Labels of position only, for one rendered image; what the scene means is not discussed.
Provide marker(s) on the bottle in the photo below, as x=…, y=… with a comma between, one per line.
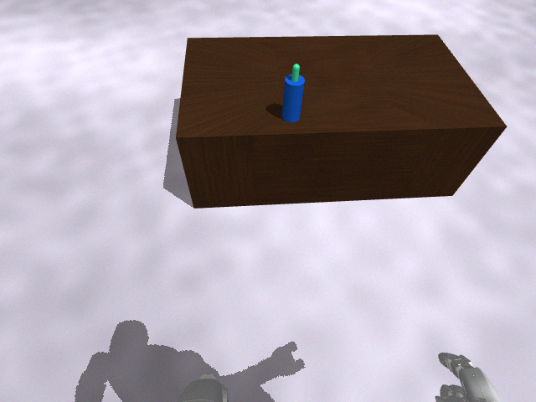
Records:
x=293, y=93

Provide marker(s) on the right robot hand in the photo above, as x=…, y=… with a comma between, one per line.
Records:
x=476, y=386

